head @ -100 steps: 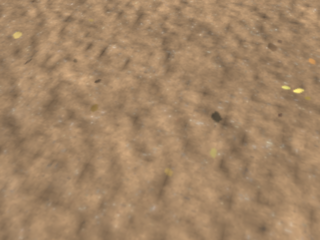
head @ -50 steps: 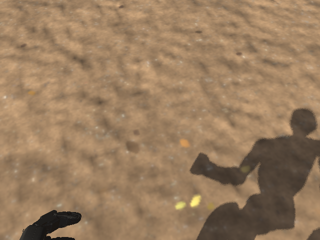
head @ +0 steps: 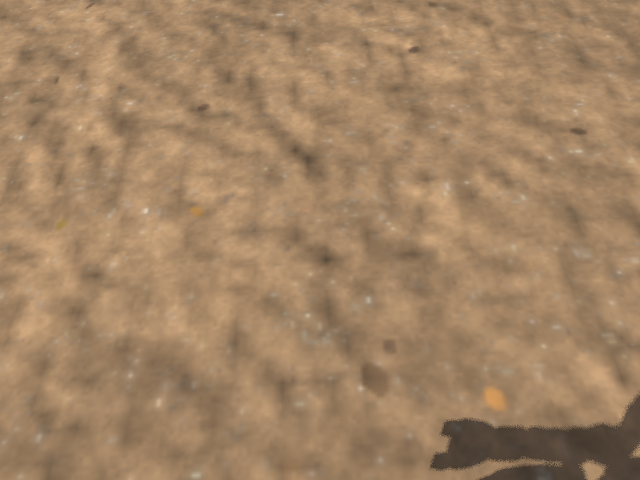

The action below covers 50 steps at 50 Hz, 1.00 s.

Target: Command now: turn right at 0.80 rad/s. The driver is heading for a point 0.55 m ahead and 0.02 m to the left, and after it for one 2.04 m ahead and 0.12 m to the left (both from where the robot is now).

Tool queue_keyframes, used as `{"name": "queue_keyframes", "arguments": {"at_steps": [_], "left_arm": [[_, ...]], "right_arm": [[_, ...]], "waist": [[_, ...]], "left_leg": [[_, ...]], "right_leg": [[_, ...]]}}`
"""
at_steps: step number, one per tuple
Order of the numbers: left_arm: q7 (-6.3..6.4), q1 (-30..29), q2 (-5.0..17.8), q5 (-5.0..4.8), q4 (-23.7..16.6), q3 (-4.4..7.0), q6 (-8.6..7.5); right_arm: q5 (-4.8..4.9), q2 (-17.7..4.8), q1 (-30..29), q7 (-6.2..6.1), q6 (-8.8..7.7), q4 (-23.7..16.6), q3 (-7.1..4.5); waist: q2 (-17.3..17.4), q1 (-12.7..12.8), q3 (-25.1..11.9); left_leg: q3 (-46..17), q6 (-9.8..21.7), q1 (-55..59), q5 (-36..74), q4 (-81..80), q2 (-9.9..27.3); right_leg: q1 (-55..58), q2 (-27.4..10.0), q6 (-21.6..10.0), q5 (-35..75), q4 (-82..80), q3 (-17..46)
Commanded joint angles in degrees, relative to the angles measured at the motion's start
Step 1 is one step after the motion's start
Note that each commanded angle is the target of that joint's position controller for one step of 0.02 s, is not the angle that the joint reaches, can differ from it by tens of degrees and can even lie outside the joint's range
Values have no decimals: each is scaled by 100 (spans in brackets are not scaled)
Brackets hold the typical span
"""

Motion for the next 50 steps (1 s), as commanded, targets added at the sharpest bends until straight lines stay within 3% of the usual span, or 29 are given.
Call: {"name": "queue_keyframes", "arguments": {"at_steps": [1, 2, 3, 4, 5, 6, 9, 11, 13, 14, 15, 17, 21, 26, 28, 29, 30, 31, 32, 33, 34, 35, 36, 37, 40, 43, 45, 47, 50], "left_arm": [[79, 916, 1684, 288, -414, 443, -243], [27, 709, 1551, 286, -426, 415, -398], [61, 662, 1382, 44, -369, 398, -490], [91, 507, 1090, -146, -379, 310, -495], [127, 350, 948, -206, -425, 233, -488], [165, 343, 915, -155, -481, 194, -498], [260, 575, 897, -11, -469, 158, -621], [255, 690, 758, 12, -383, 83, -708], [204, 796, 818, 33, -353, 72, -763], [-14, 1124, 1003, 222, -216, 106, -714], [-106, 1127, 877, 257, -226, 79, -692], [-126, 1169, 829, 261, -225, 47, -705], [64, 1182, 961, 327, -95, 77, -850], [110, 1050, 782, 407, 183, 27, -966], [102, 972, 857, 415, 300, 21, -963], [111, 995, 985, 397, 349, 34, -953], [130, 1000, 1129, 402, 374, 60, -895], [158, 800, 1234, 353, 309, 62, -844], [118, 850, 861, 295, 132, -82, -891], [-13, 592, 313, 302, -222, -220, -1040], [-36, 39, 611, 382, -403, -236, -1133], [-47, -216, 697, 361, -430, -251, -1202], [-38, -182, 602, 370, -404, -310, -1224], [-30, -195, 521, 461, -422, -339, -1138], [-88, -64, 471, 571, -415, -406, -793], [-172, -1128, 377, 486, -850, -498, -751], [-240, -1500, 202, 437, -902, -581, -807], [-254, -1683, 104, 361, -885, -623, -864], [-169, -1449, 440, 296, -727, -494, -875]], "right_arm": [[-168, -333, -822, 6, -102, -751, -105], [-49, -487, -913, -14, -115, -745, -155], [16, -526, -719, 12, -191, -673, -188], [12, -679, -627, 34, -267, -555, -247], [5, -783, -574, 61, -331, -523, -297], [26, -781, -573, 109, -408, -501, -309], [36, -633, -536, 205, -638, -356, -279], [2, -481, -376, 254, -685, -203, -201], [61, -460, -468, 273, -677, -197, -154], [-478, -390, -136, 433, -324, -5, -52], [-421, -488, -221, 508, -187, -41, -88], [-257, -641, -418, 604, -127, -132, -100], [-200, -709, -486, 704, -221, -247, -107], [-221, -629, -553, 801, -219, -459, 23], [-186, -508, -427, 757, -200, -562, 103], [-163, -542, -61, 690, -186, -515, 84], [-133, -693, 785, 630, -204, -325, 10], [-159, -951, 2170, 574, -269, 42, -115], [-205, -1656, 2977, 471, -287, 248, -346], [-91, -1970, 2607, 453, -271, 197, -384], [-35, -1860, 2322, 461, -284, 101, -380], [-49, -1676, 2358, 388, -308, 181, -355], [-69, -1435, 2271, 329, -335, 236, -295], [-58, -1225, 1975, 291, -361, 247, -212], [6, -1010, 1853, 277, -508, 157, -90], [19, -1061, 2048, 259, -590, 216, -88], [56, -971, 2245, 258, -617, 345, -69], [118, -920, 2506, 244, -693, 546, -30], [50, -1290, 2419, 182, -820, 645, -76]], "waist": [[-1881, 360, -941], [-1148, 301, -924], [-797, 120, -914], [-504, 39, -799], [-677, -52, -602], [-873, -75, -499], [-761, -50, -478], [-995, 11, -528], [-1217, 146, -335], [-1370, 215, -264], [-1340, 261, -12], [-1146, 327, 223], [-739, 264, 483], [-675, 154, 671], [-667, 4, 550], [-798, -156, 144], [-885, -568, -413], [-668, -1260, -1092], [425, -1450, -1607], [1862, -855, -1747], [963, -960, -1320], [207, -903, -917], [-347, -625, -458], [-487, -351, -184], [-151, -72, 171], [-109, -297, 628], [-45, -515, 557], [15, -721, 345], [263, -537, -144]], "left_leg": [[-1403, -309, -2401, -2021, 3089, -903], [-1805, -173, -2652, -1615, 3366, -830], [-2019, 20, -2788, -865, 3045, -672], [-2088, 129, -2902, -333, 2696, -533], [-2088, 162, -2862, 77, 2364, -559], [-2049, 162, -2784, 404, 2184, -660], [-1962, 71, -2676, 1289, 1235, -754], [-1789, -45, -2390, 1804, 703, -696], [-1636, -123, -2250, 2012, 426, -649], [-1274, -169, -2208, 1750, 572, -664], [-1253, -170, -2339, 1714, 609, -612], [-1352, -121, -2657, 1754, 655, -566], [-2028, 126, -3375, 1728, 861, -760], [-1401, 680, -3179, 1310, 671, -469], [-862, 1070, -2304, 788, 276, -713], [-505, 1264, -1498, 497, 339, -1088], [-330, 1408, -488, 152, 488, -1498], [-532, 1577, 1241, 147, 71, -1738], [-2373, 1899, 2948, -1340, -662, -883], [-6071, 2419, 3666, -2780, -2298, 369], [-6665, 2435, 3685, -1926, -2595, 468], [-5922, 2311, 3263, -1068, -2429, 455], [-5244, 2107, 2363, -350, -2434, 258], [-4573, 1904, 1638, -18, -2513, -99], [-3933, 2030, 697, 518, -2773, -548], [-3552, 1934, 284, 1872, -3184, -817], [-3169, 1668, 408, 3218, -3172, -985], [-3025, 1409, 875, 4528, -3385, -822], [-2694, 1064, 2120, 6706, -2930, -515]], "right_leg": [[1701, -1962, -2084, 4189, -1719, 3805], [1792, -1784, -1940, 3411, -1848, 3402], [1890, -1417, -1588, 1285, -2023, 3186], [1842, -1307, -1356, -708, -2276, 3233], [1640, -1220, -1270, -1788, -2545, 3337], [1539, -1134, -1214, -2084, -2713, 3386], [1752, -977, -1057, -1174, -2770, 2933], [1740, -843, -949, -624, -2765, 2413], [1537, -845, -942, -613, -2878, 2195], [1500, -605, -812, -1000, -3143, 2111], [1439, -676, -809, -1052, -3236, 2100], [1582, -904, -816, -1056, -3353, 2024], [2285, -1398, -733, -825, -3413, 1584], [2636, -1430, -598, 462, -3486, 573], [2538, -1304, -488, 3170, -2973, -75], [2540, -1283, -449, 5554, -2264, -327], [2440, -1261, -431, 7350, -959, -511], [1638, -1089, -316, 7425, 890, -629], [-137, -560, -100, 5075, 3076, -598], [-2194, 740, 155, -256, 4727, 195], [-3049, 530, 15, -4, 5110, 1063], [-3128, 152, -22, 292, 4924, 1099], [-2780, -136, -20, 499, 4230, 1031], [-2398, -309, 46, 439, 3794, 991], [-2144, -434, 310, 158, 3106, 765], [-2231, -306, 475, 1022, 1709, 261], [-1750, -110, 396, 2021, 558, 44], [-1195, 94, 152, 2982, -205, -171], [-509, 455, -223, 2870, -766, -283]]}}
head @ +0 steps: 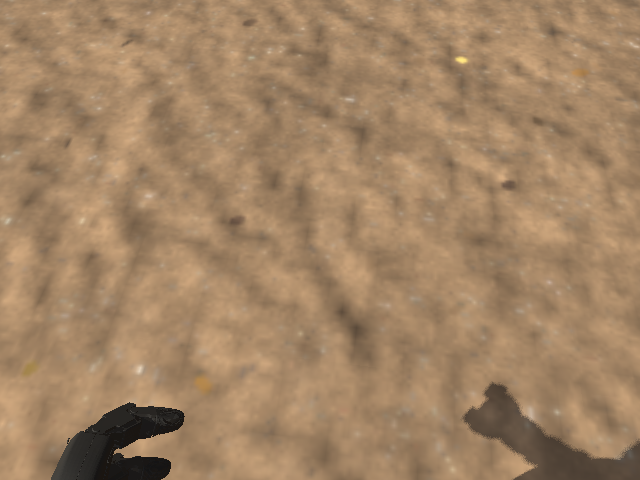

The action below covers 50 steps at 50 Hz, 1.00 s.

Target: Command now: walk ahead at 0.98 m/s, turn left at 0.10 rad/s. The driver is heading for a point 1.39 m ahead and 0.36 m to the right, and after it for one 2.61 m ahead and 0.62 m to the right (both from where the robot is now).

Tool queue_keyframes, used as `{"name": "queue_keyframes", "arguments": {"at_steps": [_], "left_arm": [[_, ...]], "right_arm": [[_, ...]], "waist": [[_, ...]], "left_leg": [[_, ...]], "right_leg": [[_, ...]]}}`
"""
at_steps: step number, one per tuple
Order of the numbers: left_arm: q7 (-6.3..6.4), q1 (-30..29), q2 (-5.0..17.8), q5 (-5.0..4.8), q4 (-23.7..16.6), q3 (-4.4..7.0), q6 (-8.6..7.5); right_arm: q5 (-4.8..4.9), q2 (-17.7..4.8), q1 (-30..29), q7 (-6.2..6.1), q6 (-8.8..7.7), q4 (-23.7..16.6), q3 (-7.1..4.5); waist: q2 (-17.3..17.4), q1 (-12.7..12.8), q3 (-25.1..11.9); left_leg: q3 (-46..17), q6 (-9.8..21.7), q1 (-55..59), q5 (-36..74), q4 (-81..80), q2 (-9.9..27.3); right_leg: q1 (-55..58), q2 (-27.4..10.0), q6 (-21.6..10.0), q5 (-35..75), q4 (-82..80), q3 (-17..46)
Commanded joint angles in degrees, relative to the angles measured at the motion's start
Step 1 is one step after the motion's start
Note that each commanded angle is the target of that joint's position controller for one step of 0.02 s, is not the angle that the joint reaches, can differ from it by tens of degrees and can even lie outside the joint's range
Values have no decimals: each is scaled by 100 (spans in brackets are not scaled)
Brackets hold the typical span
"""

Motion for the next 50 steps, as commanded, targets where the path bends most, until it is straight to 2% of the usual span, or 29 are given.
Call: {"name": "queue_keyframes", "arguments": {"at_steps": [1, 3, 4, 5, 6, 7, 8, 10, 12, 16, 21, 23, 24, 25, 26, 27, 28, 29, 33, 36, 39, 41, 43, 45, 46, 47, 48, 49, 50], "left_arm": [[97, 280, 769, -107, -99, 254, -75], [266, 2636, 1213, -246, 652, 484, -13], [376, 3831, 1467, -235, 958, 625, 53], [333, 3544, 1983, -25, 1062, 752, 23], [200, 2948, 1374, -133, 931, 722, 78], [174, 2411, 1139, -144, 909, 684, 40], [137, 2372, 803, -175, 1016, 629, 36], [207, 2500, 568, -175, 1309, 519, -6], [218, 2550, 768, -219, 1397, 561, -99], [194, 2288, 1000, -237, 1225, 697, -176], [148, 2808, 1220, -354, 1374, 824, -153], [169, 2737, 1476, -293, 1382, 885, -125], [156, 2507, 1386, -276, 1300, 873, -171], [201, 2346, 493, -202, 1095, 657, -232], [214, 3010, 222, -507, 698, 512, -178], [270, 2373, 669, -321, 889, 555, -44], [205, 1872, 742, -225, 854, 591, 16], [127, 1634, 673, -188, 844, 594, 65], [-93, 945, 178, -91, 379, 473, 359], [-239, 330, 138, -89, -92, 343, 375], [-361, -238, 239, -71, -251, 245, 345], [-333, -133, 306, -43, -141, 224, 306], [-215, 794, 605, 16, 220, 319, 251], [19, 2813, 1185, 66, 890, 615, 266], [155, 2568, 1719, 104, 914, 727, 271], [202, 2480, 1943, 96, 602, 766, 251], [245, 2339, 1584, 11, 702, 772, 215], [271, 2036, 1312, -12, 849, 689, 133], [249, 1778, 1011, 25, 908, 632, 24]], "right_arm": [[-137, -1288, 18, -107, -143, -115, -299], [-419, -1358, -570, -176, 11, -151, -353], [-461, -1139, -945, -217, 42, -205, -295], [-171, -39, 43, -72, -7, -519, -27], [-277, -416, -294, -69, -129, -543, 61], [-272, -545, -938, -48, -175, -689, 74], [-367, -629, -1397, -13, -210, -801, 113], [-525, -455, -1748, 54, -105, -1086, 201], [-581, -303, -1770, 87, 35, -1245, 310], [-366, -164, -3030, 229, 14, -1790, 514], [-290, -417, -3087, 94, -11, -1775, 379], [-303, -745, -1869, -48, -69, -1438, 179], [-359, -1044, -778, -163, -102, -1227, 24], [-504, -1464, 466, -274, -101, -1032, -137], [-537, -1879, -56, -228, -19, -1062, -243], [-460, -1156, -678, -201, 20, -1173, -184], [-412, -654, -992, -169, 10, -1163, -66], [-450, -483, -997, -140, -3, -1027, -29], [-209, -74, -483, -58, -164, -396, 73], [-198, -211, -785, -56, -248, -329, 43], [-222, -389, -704, -86, -282, -183, 26], [-232, -757, -357, -107, -276, -76, -22], [-235, -1193, -254, -169, -141, -39, -88], [-240, -1318, -561, -197, 8, -75, -85], [-326, -412, -75, -100, 27, -194, 81], [61, -410, 399, -133, -7, -489, 109], [43, -812, -458, -156, -41, -570, 16], [36, -662, -572, -111, -48, -568, 45], [-49, -540, -593, -81, 11, -419, 70]], "waist": [[670, 493, -423], [650, 1774, -1344], [287, 2370, -1663], [-2276, 1145, -2041], [-1122, 1272, -2118], [-483, 1056, -1166], [272, 995, -738], [276, 604, -30], [-1, 361, 203], [-152, 554, 612], [-179, 859, 6], [-100, 222, -872], [-80, -350, -1410], [943, -613, -2181], [2511, 79, -2775], [1254, 36, -1666], [679, 20, -929], [343, 96, -547], [698, 422, -89], [704, 666, 149], [182, 669, 573], [311, 770, 406], [602, 1308, -185], [584, 2307, -991], [-954, 1465, -1306], [-1150, 1290, -2557], [-107, 1408, -1752], [-26, 1044, -630], [407, 779, -115]], "left_leg": [[193, -260, -584, 7504, 840, 1325], [619, -352, -646, 8318, 3402, 1373], [842, -386, -1702, 6778, 5783, 1029], [813, -899, -4726, -372, 8484, -165], [617, -677, -5407, -354, 8425, 40], [417, -649, -5603, 283, 8074, 506], [517, -608, -5341, 494, 7535, 716], [611, -772, -5009, 376, 6851, 925], [711, -936, -5036, 63, 6126, 1132], [1251, -1228, -3745, 1649, 3433, 1169], [1327, -1082, -2841, 2370, 2281, 807], [1347, -951, -1412, 1495, 2171, 653], [885, -829, -85, 813, 2395, 1228], [-747, -713, 1131, -1023, 2333, 2848], [-4006, -93, 1448, -2226, 895, 3946], [-3359, -84, 599, -2751, 705, 3473], [-2059, -204, -122, -1673, 822, 3126], [-1199, -273, -669, -378, 793, 2874], [685, -587, -1190, 2200, 667, 2498], [1744, -691, -1642, 2957, 253, 2268], [2593, -782, -2079, 3888, -207, 1908], [2682, -730, -1801, 6322, 97, 2068], [2615, -647, -1475, 7970, 1485, 2288], [2554, -501, -2418, 6887, 4633, 2093], [2325, -554, -3964, -615, 7191, 1230], [835, -491, -5209, -1021, 8614, 590], [626, -469, -5563, -90, 8380, 903], [830, -498, -5573, 311, 7893, 1123], [807, -529, -5321, 445, 7462, 1360]], "right_leg": [[2288, 733, -334, -188, -224, -457], [4082, 851, -532, -824, -252, -507], [5322, 294, -850, -1829, 160, 82], [7199, -1404, -2122, -2584, -133, 3816], [6869, -1396, -2224, -3385, -1405, 5482], [5923, -1246, -2080, -3524, -1610, 4746], [5041, -1006, -1856, -3154, -1726, 4133], [3670, -453, -1620, -2412, -1921, 3288], [3102, -236, -1690, -2210, -2123, 2970], [1565, 213, -1420, -1574, -2826, 2267], [3061, 64, -913, 842, -1911, 2300], [3252, 267, -655, 1998, 49, 2091], [2421, 491, -560, 1240, 1522, 1976], [1443, 793, -621, -2625, 3475, 1533], [123, 992, -507, -3535, 4860, 971], [-431, 422, -545, -2812, 5011, 818], [-440, 223, -511, -2345, 4663, 690], [-270, 74, -450, -2216, 4469, 664], [-458, -239, -414, -2222, 4168, 509], [-311, -230, -446, -1318, 3319, 232], [683, 117, -612, -634, 1635, -438], [1627, 591, -796, -611, 1166, -733], [2863, 995, -989, -1205, 943, -616], [5315, 837, -1252, -1715, 92, 70], [6396, -665, -1195, -2053, 377, 1666], [7217, -2037, -1765, -2557, -663, 4510], [6354, -1697, -1513, -2822, -1322, 4024], [5225, -1562, -1448, -2428, -1573, 3300], [4380, -1345, -1300, -1916, -1728, 2700]]}}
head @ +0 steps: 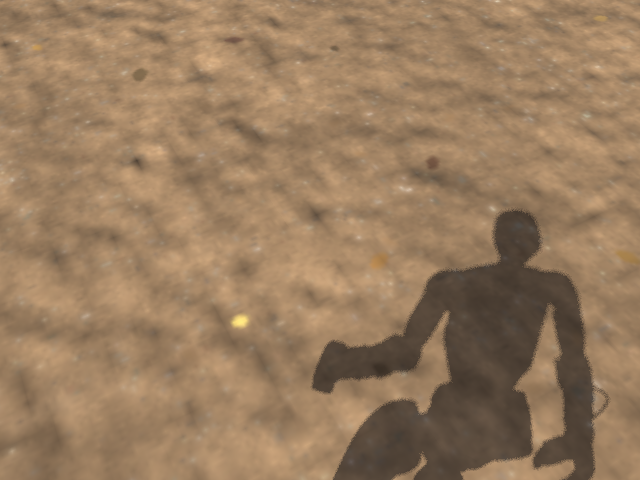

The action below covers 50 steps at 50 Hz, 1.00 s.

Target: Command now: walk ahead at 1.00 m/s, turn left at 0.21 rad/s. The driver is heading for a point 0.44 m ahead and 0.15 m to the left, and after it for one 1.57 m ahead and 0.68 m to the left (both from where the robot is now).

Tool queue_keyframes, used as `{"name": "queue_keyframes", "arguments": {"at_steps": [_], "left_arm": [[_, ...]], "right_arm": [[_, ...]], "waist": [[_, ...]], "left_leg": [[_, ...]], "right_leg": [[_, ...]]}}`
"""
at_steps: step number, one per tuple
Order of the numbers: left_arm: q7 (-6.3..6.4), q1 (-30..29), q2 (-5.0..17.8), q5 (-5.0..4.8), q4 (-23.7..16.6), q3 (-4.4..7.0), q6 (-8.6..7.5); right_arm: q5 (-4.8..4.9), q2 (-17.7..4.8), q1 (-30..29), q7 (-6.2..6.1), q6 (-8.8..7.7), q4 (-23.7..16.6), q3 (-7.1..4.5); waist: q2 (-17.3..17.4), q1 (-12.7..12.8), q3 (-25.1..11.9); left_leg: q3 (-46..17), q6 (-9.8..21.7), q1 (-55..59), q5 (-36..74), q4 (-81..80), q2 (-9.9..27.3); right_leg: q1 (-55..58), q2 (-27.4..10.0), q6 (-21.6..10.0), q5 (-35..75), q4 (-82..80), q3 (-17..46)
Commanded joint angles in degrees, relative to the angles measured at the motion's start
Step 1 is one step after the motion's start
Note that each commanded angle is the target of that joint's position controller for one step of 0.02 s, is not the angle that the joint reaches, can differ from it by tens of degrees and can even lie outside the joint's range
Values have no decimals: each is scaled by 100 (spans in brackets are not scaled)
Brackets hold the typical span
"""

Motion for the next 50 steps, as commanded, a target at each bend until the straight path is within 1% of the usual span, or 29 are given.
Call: {"name": "queue_keyframes", "arguments": {"at_steps": [1, 3, 5, 8, 12, 14, 16, 17, 18, 19, 20, 21, 22, 24, 25, 27, 29, 32, 36, 37, 38, 39, 40, 41, 42, 43, 46, 48, 50], "left_arm": [[130, 891, 766, -14, 89, 311, -253], [96, 992, 440, -108, 249, 219, -426], [52, 1066, 415, -201, 391, 223, -554], [25, 1163, 288, -203, 501, 171, -636], [179, 1432, 527, -261, 615, 140, -665], [349, 1373, 863, -238, 550, 210, -562], [461, 963, 1163, -197, 354, 307, -373], [423, 612, 1208, -210, 261, 345, -305], [258, 269, 779, -224, 237, 295, -321], [269, 1459, 235, -308, -276, 113, -381], [182, 1122, 576, -347, -621, 44, -643], [161, 641, 730, -474, -815, 106, -713], [195, 501, 775, -433, -806, 157, -671], [230, 594, 871, -267, -744, 231, -468], [246, 507, 873, -200, -842, 248, -395], [303, 56, 501, -105, -1071, 168, -349], [342, -251, 299, -195, -1193, 113, -282], [311, -782, 348, -319, -1350, 145, -236], [215, -793, 638, -303, -1283, 306, -346], [229, -276, 633, -261, -1106, 341, -396], [283, 227, 683, -154, -985, 345, -388], [300, 314, 728, 17, -1132, 302, -292], [311, 164, 962, -103, -1066, 410, -238], [363, -165, 542, -162, -1310, 358, -201], [375, -165, 349, -144, -1312, 253, -106], [347, -171, 392, -168, -1290, 207, -35], [223, -321, 533, -247, -1115, 256, 110], [204, 1, 872, -337, -1050, 447, 233], [195, 203, 964, -355, -1042, 518, 261]], "right_arm": [[-56, -855, -140, 70, 27, -401, -191], [-111, -662, 19, 197, 236, -270, -190], [-105, -536, -564, 275, 316, -416, -193], [-30, -360, -1435, 346, 251, -740, -133], [-52, -366, -2064, 484, 165, -976, -64], [-114, -606, -1558, 489, 186, -813, -122], [-204, -1032, 289, 416, 203, -286, -311], [-207, -1247, 1360, 294, 205, 18, -454], [18, -1432, 1097, 122, 253, -3, -598], [-235, -2243, 638, 149, 260, -171, -726], [-146, -1846, 150, 211, 107, -827, -659], [-33, -1628, -385, 234, 17, -1004, -660], [102, -1365, -989, 239, -43, -1125, -591], [110, -1257, -1403, 195, -81, -1355, -546], [107, -1232, -1412, 154, -54, -1397, -548], [134, -1340, -1296, 10, 43, -1353, -615], [187, -1454, -1086, -181, 283, -1327, -706], [283, -1403, -933, -369, 572, -1387, -760], [111, -1009, -1287, -370, 625, -1728, -703], [99, -907, -1553, -317, 615, -1867, -651], [8, -512, -1361, -260, 616, -1939, -501], [-20, -417, -562, -205, 569, -1926, -442], [91, -1052, 131, -28, 522, -1865, -534], [120, -1532, -429, -18, 597, -1626, -647], [79, -1538, -1084, -74, 692, -1686, -625], [23, -1319, -1301, -132, 755, -1740, -549], [-124, -543, -1193, -94, 660, -1715, -265], [-74, -547, -1407, -89, 578, -1711, -259], [12, -737, -1371, -66, 568, -1597, -330]], "waist": [[503, 419, -50], [163, 194, 76], [40, 229, 384], [-177, 334, 547], [-75, 388, 408], [-344, 64, -4], [-423, -818, -883], [-189, -1333, -1188], [1052, -1177, -762], [1694, 22, -1679], [844, -286, -2999], [-75, 27, -1868], [-776, 469, -1027], [-815, 819, -197], [-681, 839, -82], [-425, 717, -184], [-1, 509, -793], [440, 240, -1180], [936, 328, -924], [812, 608, -1135], [3, 602, -1810], [-1131, 236, -2169], [-1736, -133, -2609], [-851, 268, -2059], [-286, 470, -1589], [-35, 462, -1282], [-317, 149, -816], [-809, 365, -840], [-995, 391, -963]], "left_leg": [[-450, 85, -2503, 532, 160, 446], [-490, 5, -2201, 613, -246, 617], [-347, -13, -2662, 1016, -696, 675], [206, 104, -2804, 2107, -1842, 450], [1061, 396, -2084, 3056, -3577, -65], [1341, 500, -1500, 2848, -3888, -551], [1238, 653, 453, 2421, -3938, -998], [621, 962, 1559, 2590, -4353, -744], [-117, 1094, 2110, 3656, -4827, -291], [-2530, 2388, 3695, 7371, -4217, 1199], [-4140, 2767, 4107, 4332, -5187, 1553], [-4046, 2434, 3006, 2606, -5891, 1281], [-3648, 2120, 1772, 2094, -6196, 1053], [-2895, 1834, -27, 3416, -6318, 644], [-2392, 1670, -636, 3921, -6313, 282], [-1709, 1321, -1081, 5102, -5906, -341], [-1539, 826, -784, 5393, -5477, -640], [-1835, 165, -462, 4201, -5101, -781], [-2600, 21, -221, 2591, -4450, -736], [-2448, -62, -269, 2150, -3689, -874], [-1808, -254, -903, -91, -2220, -1203], [-1403, -505, -2052, -2612, -1046, -1757], [-1282, -674, -2524, -2159, 78, -1065], [-1050, -813, -2550, -1562, 427, -760], [-902, -868, -2557, -1088, 510, -780], [-863, -877, -2339, -947, 314, -813], [-110, -803, -1148, -991, -2053, -657], [-53, -740, -899, -933, -3121, -699], [-284, -588, -653, -381, -3878, -733]], "right_leg": [[1929, -1963, -409, 431, -2664, 2498], [1388, -1809, -222, 659, -3025, 1839], [1342, -1575, 46, 1091, -3389, 1063], [1451, -1090, 420, 2938, -3487, -173], [2150, -1213, 705, 5358, -3437, -777], [2825, -1369, 853, 7421, -2428, -885], [2458, -1533, 917, 8175, 59, -739], [1720, -1432, 954, 6669, 2084, -635], [329, -102, 1014, 12, 4376, -575], [-1646, 127, 1349, -1787, 6459, 388], [-1832, 133, 1305, -1792, 6453, 1911], [-2063, -87, 1038, -1487, 5537, 1831], [-1909, -383, 985, -1194, 4843, 1662], [-1187, -631, 1149, -1003, 3927, 1563], [-804, -680, 1234, -904, 3272, 1443], [-489, -470, 1398, -429, 1886, 1111], [-233, -98, 1487, 390, 770, 1041], [6, 226, 1453, 1335, -419, 1133], [403, 33, 1268, 1874, -1519, 1570], [1114, -271, 1082, 2583, -2107, 1624], [2591, -1352, 532, 3876, -1847, 2417], [3684, -2566, -493, 6168, -1375, 3932], [3616, -3577, -1310, 4328, -1557, 5394], [3013, -2854, -1125, 3114, -1645, 4681], [2369, -2266, -756, 2511, -1689, 3866], [1745, -1906, -538, 2157, -1848, 3529], [536, -943, -48, 1809, -2248, 2625], [821, -932, -222, 1681, -2345, 2886], [1041, -1126, -305, 959, -2373, 3345]]}}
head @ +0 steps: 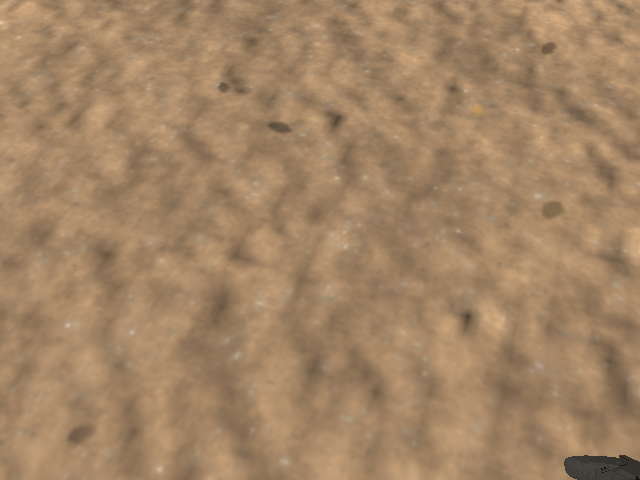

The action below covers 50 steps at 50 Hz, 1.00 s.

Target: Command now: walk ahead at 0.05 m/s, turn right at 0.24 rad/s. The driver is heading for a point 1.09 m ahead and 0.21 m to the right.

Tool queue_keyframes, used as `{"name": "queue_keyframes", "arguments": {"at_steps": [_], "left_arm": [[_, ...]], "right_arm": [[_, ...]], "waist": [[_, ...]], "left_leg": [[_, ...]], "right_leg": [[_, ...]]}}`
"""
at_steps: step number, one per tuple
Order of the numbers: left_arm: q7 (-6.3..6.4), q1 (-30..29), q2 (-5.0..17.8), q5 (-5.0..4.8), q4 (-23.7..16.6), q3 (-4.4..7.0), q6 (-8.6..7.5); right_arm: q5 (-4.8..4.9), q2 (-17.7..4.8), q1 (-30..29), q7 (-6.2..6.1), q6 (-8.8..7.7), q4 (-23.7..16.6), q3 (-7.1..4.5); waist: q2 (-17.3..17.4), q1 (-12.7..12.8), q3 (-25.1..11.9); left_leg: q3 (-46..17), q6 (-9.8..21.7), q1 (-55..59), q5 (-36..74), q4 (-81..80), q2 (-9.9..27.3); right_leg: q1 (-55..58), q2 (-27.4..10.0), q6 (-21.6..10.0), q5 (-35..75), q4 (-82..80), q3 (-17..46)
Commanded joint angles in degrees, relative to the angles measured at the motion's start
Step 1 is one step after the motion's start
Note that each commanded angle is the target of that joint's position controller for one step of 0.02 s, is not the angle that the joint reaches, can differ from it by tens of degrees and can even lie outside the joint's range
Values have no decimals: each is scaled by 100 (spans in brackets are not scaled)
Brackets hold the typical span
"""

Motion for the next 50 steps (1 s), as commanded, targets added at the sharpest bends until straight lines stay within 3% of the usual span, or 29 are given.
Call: {"name": "queue_keyframes", "arguments": {"at_steps": [1, 3, 4, 5, 6, 7, 8, 9, 11, 13, 17, 20, 23, 24, 25, 26, 27, 28, 29, 30, 31, 33, 35, 37, 39, 44, 45, 47, 50], "left_arm": [[0, -286, 1112, -101, -511, 378, -16], [55, -145, 1051, -217, -462, 395, 0], [64, -136, 913, -214, -516, 372, -22], [46, -450, 786, -287, -754, 359, -95], [63, -225, 1078, -173, -670, 485, -142], [80, 96, 1192, -167, -459, 558, -88], [126, 432, 1098, -149, -264, 555, 21], [162, 619, 999, -111, -178, 540, 114], [147, 559, 832, -112, -262, 476, 191], [85, 100, 681, -156, -512, 375, 186], [-145, -338, 463, -126, -866, 202, 158], [-231, -295, 634, -137, -917, 247, 189], [-265, -228, 718, -137, -944, 324, 301], [-239, 27, 749, -117, -864, 373, 305], [-152, 376, 1035, -61, -762, 478, 277], [-12, 618, 1756, 45, -867, 597, 207], [-21, 426, 1513, 166, -946, 466, 94], [-74, 357, 972, 194, -848, 275, 3], [-80, 34, 615, 163, -661, 156, -65], [-72, -326, 502, 103, -623, 113, -79], [-53, -594, 487, 103, -574, 93, -100], [10, -861, 731, 208, -550, 173, -105], [70, -379, 1034, 77, -421, 326, -91], [115, -132, 1011, 4, -233, 333, -204], [142, 23, 896, 17, -68, 341, -369], [122, -59, 783, 25, 102, 398, -566], [18, 247, 849, 326, 224, 357, -517], [-37, 142, 941, 318, 240, 398, -538], [-37, 74, 1082, 296, 274, 434, -554]], "right_arm": [[60, -519, 741, 16, -63, -29, -200], [23, -677, 869, 17, -64, 48, -294], [-128, -1036, 1101, -18, -57, 61, -390], [-338, -1308, 1132, -5, -65, 117, -477], [-419, -1077, 639, -29, -143, -15, -413], [-349, -691, 123, -86, -205, -165, -295], [-231, -460, -253, -117, -257, -243, -231], [-131, -374, -389, -131, -296, -264, -199], [-106, -385, -300, -166, -289, -225, -186], [-98, -453, 38, -213, -230, -117, -226], [-88, -882, 428, -198, -127, 42, -405], [-6, -1108, 365, -98, -149, 82, -520], [188, -1115, 343, 1, -256, 162, -572], [256, -1043, 334, 21, -288, 230, -558], [236, -828, 689, 66, -344, 392, -488], [-130, -362, 561, 104, -393, 69, -269], [-108, -557, 388, 100, -386, 107, -298], [90, -852, 193, 88, -313, 231, -378], [173, -634, 303, 78, -258, 332, -321], [152, -555, 407, 28, -197, 466, -294], [99, -613, 529, -7, -126, 562, -315], [134, -721, 818, -22, -56, 610, -355], [201, -816, 749, 21, -57, 503, -362], [223, -876, 409, 40, -94, 286, -399], [216, -794, 399, 55, -186, 231, -435], [228, -472, 638, 136, -286, 215, -438], [-363, -448, 539, 424, -98, 211, -410], [-207, -345, 349, 671, 7, 70, -377], [-114, -455, 136, 744, 20, -66, -361]], "waist": [[-1003, -432, -1061], [-876, -581, -993], [-368, -668, -1060], [1322, -715, -902], [1264, -553, -790], [889, -270, -723], [762, -99, -643], [769, -71, -585], [715, -122, -475], [703, -377, -437], [849, -647, -625], [953, -574, -663], [979, -421, -703], [837, -218, -778], [184, -100, -1037], [-1698, -139, -1466], [-1583, 72, -2125], [-774, 216, -1999], [-717, -63, -1624], [-564, -206, -1353], [-630, -317, -1130], [-742, -475, -960], [-771, -136, -972], [-852, -6, -531], [-647, -60, -294], [-481, -313, -162], [-40, -290, -144], [-533, -355, -27], [-667, -444, 78]], "left_leg": [[145, 238, 769, 727, -1472, -211], [123, 605, 1833, 1338, -2439, -34], [-549, 1003, 2567, 1073, -2575, 830], [-1892, 1722, 2173, 1207, -3169, 2170], [-2170, 2008, 1682, 2003, -3258, 2691], [-1595, 1789, 1458, 2406, -3164, 2372], [-1048, 1509, 1393, 2613, -3089, 1991], [-713, 1432, 1412, 2955, -3035, 1871], [-119, 1505, 1337, 3515, -3031, 1704], [121, 1571, 1835, 3533, -2992, 1683], [403, 1677, 2189, 3932, -2840, 2002], [711, 1574, 1936, 4269, -2684, 2157], [905, 1267, 1860, 4306, -2185, 2239], [1124, 1035, 1598, 4191, -1709, 2091], [1452, 637, 874, 3671, -829, 1693], [1689, 78, -1143, -107, 1078, 1026], [849, -136, -1537, -1365, 2134, 656], [441, -84, -1277, -1086, 2276, 887], [329, -6, -1226, -838, 1825, 985], [338, -25, -1119, -520, 1388, 1020], [354, -95, -688, -92, 1232, 909], [506, -190, -271, 305, 1025, 689], [653, -102, -803, 627, 1096, 815], [455, 68, -1728, 797, 1158, 975], [219, 206, -2500, 1006, 1251, 1078], [282, 229, -2884, 1463, 1555, 1289], [620, 273, -2486, 1523, 1341, 1070], [708, 386, -2128, 1830, 917, 1137], [933, 644, -1702, 1714, 288, 1195]], "right_leg": [[846, -1095, -1054, -850, -883, 1988], [0, -826, -627, -2177, -892, 1916], [-947, -498, -232, -2874, -301, 1470], [-1730, 219, 13, -3009, 1379, 142], [-1730, -69, 272, -3013, 2834, -3], [-1591, -189, 350, -2726, 3609, -85], [-1582, -214, 421, -2426, 4048, -160], [-1679, -284, 506, -2201, 4544, -217], [-1741, -460, 683, -1853, 5017, -487], [-2028, -684, 817, -1498, 4306, -652], [-1504, -935, 766, -1657, 2980, -921], [-774, -835, 517, -1726, 2245, -1260], [-66, -681, 168, -1561, 1217, -1367], [590, -511, -21, -1015, 473, -1385], [1816, -521, -300, 384, -196, -968], [3489, -2293, -1050, 3702, 126, 1183], [3077, -3267, -2234, 4238, 67, 1747], [2692, -2807, -2053, 3607, 11, 921], [2431, -2323, -1604, 2700, 9, 346], [2153, -2043, -1294, 2088, -65, 4], [1619, -1950, -1215, 2186, -149, -332], [1203, -1888, -1216, 2066, -301, -723], [1508, -2213, -1294, -1559, -1077, -273], [1822, -2609, -1227, -3500, -1696, 465], [2363, -2793, -1114, -3668, -1905, 522], [2496, -2699, -884, -3053, -2061, -602], [2132, -2577, -775, -3095, -2061, -1089], [1787, -2480, -595, -3054, -2058, -1541], [1806, -2595, -451, -3238, -2154, -1924]]}}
